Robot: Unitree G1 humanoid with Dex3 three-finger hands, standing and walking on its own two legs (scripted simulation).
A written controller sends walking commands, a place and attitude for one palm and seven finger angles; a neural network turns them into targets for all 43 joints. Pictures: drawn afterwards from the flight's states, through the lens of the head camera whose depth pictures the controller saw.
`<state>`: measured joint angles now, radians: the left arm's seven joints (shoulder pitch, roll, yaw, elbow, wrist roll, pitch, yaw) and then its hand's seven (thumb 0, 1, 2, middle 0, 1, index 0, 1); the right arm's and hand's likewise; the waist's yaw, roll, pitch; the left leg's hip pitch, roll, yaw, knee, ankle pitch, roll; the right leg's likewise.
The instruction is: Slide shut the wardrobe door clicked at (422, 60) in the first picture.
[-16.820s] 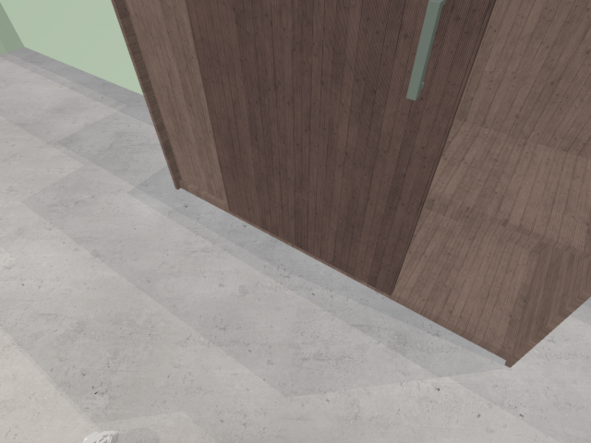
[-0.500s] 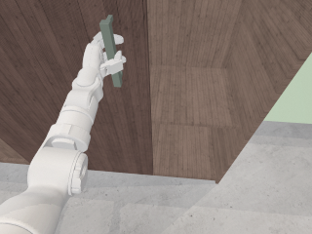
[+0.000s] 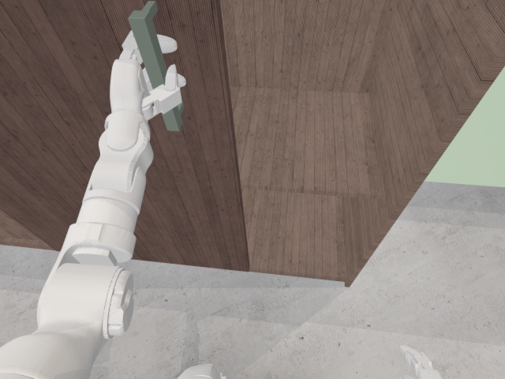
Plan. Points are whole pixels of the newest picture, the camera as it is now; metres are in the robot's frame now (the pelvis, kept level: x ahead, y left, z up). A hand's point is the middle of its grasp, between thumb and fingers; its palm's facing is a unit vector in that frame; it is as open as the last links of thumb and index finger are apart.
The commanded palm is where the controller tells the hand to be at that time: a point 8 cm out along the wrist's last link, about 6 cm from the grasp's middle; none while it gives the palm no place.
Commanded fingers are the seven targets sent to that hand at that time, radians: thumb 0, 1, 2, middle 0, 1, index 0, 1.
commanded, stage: step sideways, sliding the door along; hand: left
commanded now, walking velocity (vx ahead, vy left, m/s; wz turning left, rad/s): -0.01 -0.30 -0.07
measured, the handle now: (163, 72) +0.51 +0.18 +0.19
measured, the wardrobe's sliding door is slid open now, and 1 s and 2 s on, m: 0.38 0.18 0.00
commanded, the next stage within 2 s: none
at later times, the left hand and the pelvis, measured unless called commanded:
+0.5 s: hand (225, 93) +0.46 +0.08 +0.19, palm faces +0.28 -0.96 -0.08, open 6.3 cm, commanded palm +0.43 +0.06 +0.20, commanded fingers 0.00 0.90 0.90 -0.45 -1.40 -0.45 -1.40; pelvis +0.06 -0.11 +0.01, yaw +6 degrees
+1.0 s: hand (312, 98) +0.46 -0.04 +0.19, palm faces +0.17 -0.98 -0.14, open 6.1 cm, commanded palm +0.43 -0.01 +0.19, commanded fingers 0.00 0.90 0.90 -0.45 -1.40 -0.45 -1.40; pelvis +0.10 -0.19 +0.03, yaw +3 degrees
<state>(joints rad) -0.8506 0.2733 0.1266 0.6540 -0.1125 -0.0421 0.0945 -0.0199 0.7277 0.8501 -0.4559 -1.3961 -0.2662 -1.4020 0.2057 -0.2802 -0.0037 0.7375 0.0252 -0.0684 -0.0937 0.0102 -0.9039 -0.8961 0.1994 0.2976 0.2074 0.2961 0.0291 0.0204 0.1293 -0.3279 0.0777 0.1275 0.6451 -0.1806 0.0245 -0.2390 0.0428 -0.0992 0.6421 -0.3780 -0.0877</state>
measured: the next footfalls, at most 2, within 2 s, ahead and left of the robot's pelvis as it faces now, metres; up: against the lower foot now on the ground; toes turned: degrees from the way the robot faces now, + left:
right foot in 0.16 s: +0.09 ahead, -0.15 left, +0.00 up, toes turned +2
left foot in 0.64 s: +0.07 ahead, +0.08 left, +0.01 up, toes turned +15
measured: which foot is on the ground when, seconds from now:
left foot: down 0.00-0.48, up 0.50-0.62, down 0.64-0.82, up 0.84-1.00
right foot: down 0.00-0.00, up 0.02-0.14, down 0.16-1.00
